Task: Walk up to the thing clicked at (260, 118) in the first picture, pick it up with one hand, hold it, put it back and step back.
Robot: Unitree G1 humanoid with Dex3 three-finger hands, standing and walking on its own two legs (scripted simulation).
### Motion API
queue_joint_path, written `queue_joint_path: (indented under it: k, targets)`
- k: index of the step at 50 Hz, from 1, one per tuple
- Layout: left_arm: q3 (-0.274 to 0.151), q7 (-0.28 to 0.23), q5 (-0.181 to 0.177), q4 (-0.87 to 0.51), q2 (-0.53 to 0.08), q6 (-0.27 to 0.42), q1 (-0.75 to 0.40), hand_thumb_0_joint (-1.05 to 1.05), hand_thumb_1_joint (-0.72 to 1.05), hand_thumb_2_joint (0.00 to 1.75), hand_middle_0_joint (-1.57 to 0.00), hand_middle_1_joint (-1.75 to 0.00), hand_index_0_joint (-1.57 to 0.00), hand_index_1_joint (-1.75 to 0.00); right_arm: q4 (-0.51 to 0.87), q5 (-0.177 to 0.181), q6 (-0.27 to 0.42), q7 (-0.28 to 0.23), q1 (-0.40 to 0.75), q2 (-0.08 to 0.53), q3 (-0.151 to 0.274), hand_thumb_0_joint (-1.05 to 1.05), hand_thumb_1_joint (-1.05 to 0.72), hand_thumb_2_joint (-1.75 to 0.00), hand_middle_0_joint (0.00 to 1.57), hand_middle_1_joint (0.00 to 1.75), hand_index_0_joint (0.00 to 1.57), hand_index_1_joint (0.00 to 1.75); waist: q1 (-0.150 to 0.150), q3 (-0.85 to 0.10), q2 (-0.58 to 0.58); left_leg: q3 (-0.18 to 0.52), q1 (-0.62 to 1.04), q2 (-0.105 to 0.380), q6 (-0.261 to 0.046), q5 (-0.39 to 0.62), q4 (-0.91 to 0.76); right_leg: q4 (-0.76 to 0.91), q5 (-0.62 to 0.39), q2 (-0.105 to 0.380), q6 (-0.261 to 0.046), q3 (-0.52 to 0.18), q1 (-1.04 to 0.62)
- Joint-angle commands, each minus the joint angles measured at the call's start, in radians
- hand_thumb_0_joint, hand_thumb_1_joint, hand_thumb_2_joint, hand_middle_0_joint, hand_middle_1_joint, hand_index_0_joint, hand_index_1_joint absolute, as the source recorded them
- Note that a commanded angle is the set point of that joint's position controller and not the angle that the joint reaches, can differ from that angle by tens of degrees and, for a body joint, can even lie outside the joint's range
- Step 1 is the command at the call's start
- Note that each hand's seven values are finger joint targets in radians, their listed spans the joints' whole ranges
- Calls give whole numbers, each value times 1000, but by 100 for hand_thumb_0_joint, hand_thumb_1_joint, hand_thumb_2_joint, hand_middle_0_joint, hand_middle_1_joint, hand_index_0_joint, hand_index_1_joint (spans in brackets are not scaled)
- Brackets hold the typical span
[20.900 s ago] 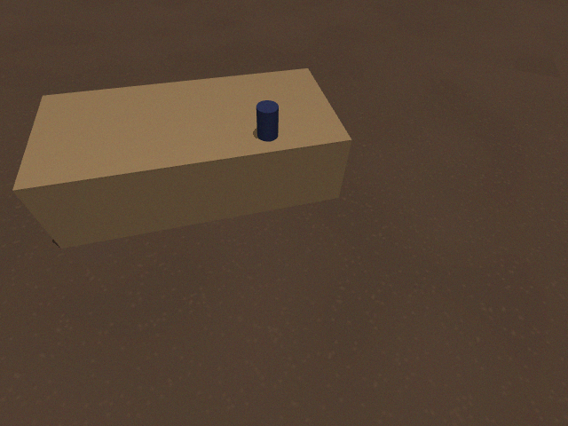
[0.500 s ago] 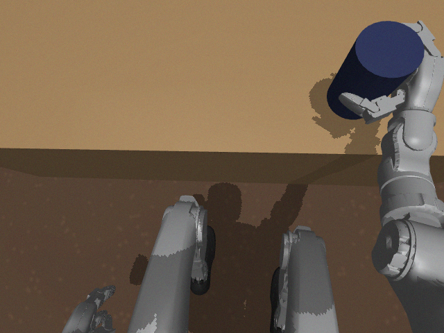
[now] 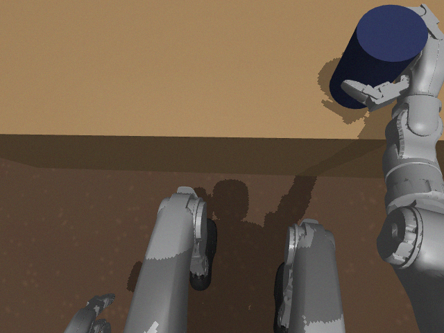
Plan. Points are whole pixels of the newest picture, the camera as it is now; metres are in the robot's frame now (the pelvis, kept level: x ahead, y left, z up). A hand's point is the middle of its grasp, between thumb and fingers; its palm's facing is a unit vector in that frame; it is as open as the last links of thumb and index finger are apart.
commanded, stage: lower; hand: right
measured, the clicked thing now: (370, 64) +0.56 -0.13 -0.01
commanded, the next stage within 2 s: loosen in 0.10 s
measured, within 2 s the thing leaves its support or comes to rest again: rests again in 0.24 s
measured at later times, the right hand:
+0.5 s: hand (377, 63) +0.56 -0.14 -0.01, palm faces +0.05 +1.00 -0.03, open 11.7 cm
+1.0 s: hand (388, 55) +0.56 -0.15 +0.00, palm faces +0.07 +1.00 -0.04, open 13.4 cm
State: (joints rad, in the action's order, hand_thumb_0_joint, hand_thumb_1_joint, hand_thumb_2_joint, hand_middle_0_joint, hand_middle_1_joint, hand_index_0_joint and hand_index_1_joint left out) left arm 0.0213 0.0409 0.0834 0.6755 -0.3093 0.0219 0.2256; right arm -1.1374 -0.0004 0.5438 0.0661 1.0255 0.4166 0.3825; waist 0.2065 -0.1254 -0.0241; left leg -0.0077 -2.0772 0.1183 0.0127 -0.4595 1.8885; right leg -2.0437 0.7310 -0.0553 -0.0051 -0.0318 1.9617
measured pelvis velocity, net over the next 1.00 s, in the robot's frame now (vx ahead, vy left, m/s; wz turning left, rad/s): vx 0.00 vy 0.00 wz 0.00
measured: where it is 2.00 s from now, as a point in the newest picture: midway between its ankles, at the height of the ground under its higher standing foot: (242, 290)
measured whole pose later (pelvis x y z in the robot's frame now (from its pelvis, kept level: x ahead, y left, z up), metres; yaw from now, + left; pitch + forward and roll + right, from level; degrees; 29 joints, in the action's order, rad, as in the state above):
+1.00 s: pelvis +0.00 +0.00 -0.01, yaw +0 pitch +37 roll +3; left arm 0.03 0.04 0.08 0.66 -0.31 -0.01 0.22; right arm -1.09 -0.02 0.51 0.03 1.05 0.44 0.39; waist 0.21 -0.11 -0.03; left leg 0.00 -2.09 0.12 0.02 -0.46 1.91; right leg -2.07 0.73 -0.06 -0.01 -0.03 1.98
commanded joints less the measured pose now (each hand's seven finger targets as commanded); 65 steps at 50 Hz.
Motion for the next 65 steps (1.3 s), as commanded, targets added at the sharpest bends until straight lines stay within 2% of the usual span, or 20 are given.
queue_joint_path:
  k: [1,10,13,14,15,17,21,23,26,38,41,46,50,52,57,59,61,63,64,65]
  targets:
    - [-74,-8,4,-15,-215,5,229,0,88,91,-21,-31,-20,-31,211,3,71,-5,419,176,7,0,-7,-127,122,138,126,138,33,-757,-135,-15,602,-33,-45,95,-127,287,-203,1,-9,23,-299]
    - [-74,-5,3,-14,-216,-2,222,0,88,91,-21,-30,-20,-31,205,-9,69,-25,448,180,-4,0,-5,-127,121,138,125,138,40,-708,-132,-21,537,-29,-42,40,-116,284,-145,-2,-12,9,-261]
    - [-75,-3,4,-16,-215,-4,221,0,93,88,-21,-31,-22,-30,219,-10,71,-28,441,198,7,0,15,-106,113,118,116,118,29,-720,-126,-16,567,-29,-41,56,-114,272,-163,-3,-13,21,-249]
    - [-78,-2,3,-15,-224,-5,228,0,93,87,-21,-31,-22,-30,188,-14,67,-25,425,169,-4,0,18,-98,111,110,113,110,42,-717,-115,-22,549,-30,-41,53,-112,281,-162,-1,-10,10,-264]
    - [-79,-3,2,-18,-223,-5,224,0,93,88,-21,-31,-22,-30,233,-13,67,-29,445,203,11,0,19,-90,109,106,112,106,24,-727,-139,-19,549,-30,-44,59,-111,286,-171,0,-9,13,-279]
    - [-71,-5,2,-25,-210,-8,228,0,93,87,-21,-31,-22,-30,263,-14,66,-29,479,203,-2,0,21,-77,106,98,108,98,35,-774,-131,-14,596,-30,-42,83,-118,272,-190,-2,-13,24,-283]
    - [-76,-5,-3,-15,-215,-8,227,0,93,88,-21,-31,-22,-30,202,-6,50,-26,430,156,-12,0,29,-59,100,83,102,83,49,-707,-115,-20,556,-29,-41,63,-120,278,-166,-3,-12,14,-256]
    - [-74,-5,-3,-13,-219,-8,226,0,87,92,-21,-30,-20,-31,218,-8,52,-27,449,169,-13,0,26,-70,98,87,100,87,46,-706,-129,-22,536,-28,-41,62,-112,281,-171,-1,-9,8,-276]
    - [-73,-1,-2,-15,-217,-9,226,0,90,90,-21,-31,-21,-31,209,-9,56,-30,431,174,-7,0,35,-53,75,68,76,68,38,-706,-132,-21,537,-28,-43,72,-104,273,-186,-1,-7,9,-275]
    - [-63,-2,-3,-32,-201,-15,223,0,89,90,-20,-30,-20,-31,232,-14,52,-28,447,187,-9,0,27,-36,53,45,52,45,36,-755,-112,-9,605,-29,-40,70,-121,265,-172,-5,-16,33,-243]
    - [-70,-3,-4,-19,-215,-14,220,0,88,91,-21,-31,-20,-31,173,-6,41,-25,407,150,-21,0,29,-32,47,40,46,40,44,-671,-118,-14,560,-28,-40,47,-122,269,-148,-6,-15,28,-217]
    - [-68,-6,-4,-34,-223,-20,225,0,89,90,-21,-30,-20,-30,300,-13,57,-40,519,273,33,0,25,-39,42,42,41,42,26,-781,-159,-15,574,-28,-42,66,-114,281,-183,-2,-10,19,-313]
    - [-61,-17,-13,-52,-212,-28,226,0,88,90,-20,-29,-19,-30,421,-14,37,-42,579,347,52,0,30,-28,31,29,30,29,5,-896,-188,-8,688,-29,-44,84,-156,335,-194,0,-10,22,-389]
    - [-64,-28,-25,-58,-220,-30,232,0,88,90,-20,-29,-19,-30,396,-12,-3,-40,530,380,76,0,32,-25,28,26,27,26,-4,-924,-175,-9,737,-33,-42,85,-187,367,-195,3,-11,19,-438]
    - [-76,-56,-53,-43,-223,-28,243,0,88,91,-20,-29,-19,-30,321,1,-102,8,514,341,37,0,43,-12,14,12,14,12,31,-800,-149,-11,745,-40,-41,68,-278,446,-161,15,-10,-5,-467]
    - [-79,-62,-59,-11,-220,-21,254,0,88,90,-20,-29,-19,-30,202,9,-144,43,418,304,20,0,46,-9,10,8,10,8,33,-665,-102,-20,718,-45,-39,36,-316,473,-135,22,-13,-17,-441]
    - [-74,-67,-69,-35,-222,-17,251,0,87,89,-20,-29,-20,-30,260,16,-155,59,438,440,100,0,51,-7,8,6,8,6,-3,-700,-97,-15,793,-48,-40,57,-343,495,-169,25,-14,-12,-466]
    - [-52,-63,-76,-43,-189,-8,230,0,87,90,-21,-30,-20,-30,98,46,-185,98,303,316,52,0,54,-6,7,6,7,5,13,-545,-36,-24,777,-54,-41,50,-375,515,-168,29,-18,-12,-412]
    - [-46,-65,-81,-46,-185,-4,224,0,87,89,-21,-30,-21,-31,65,65,-186,114,276,298,64,0,53,-6,7,5,7,5,23,-496,6,-29,761,-58,-42,61,-382,517,-183,34,-20,-25,-402]
    - [-56,-65,-80,-60,-193,0,217,0,86,89,-21,-30,-20,-31,150,71,-172,129,309,334,70,0,53,-6,7,5,7,5,3,-524,-48,-20,771,-57,-45,73,-383,527,-197,34,-19,-22,-421]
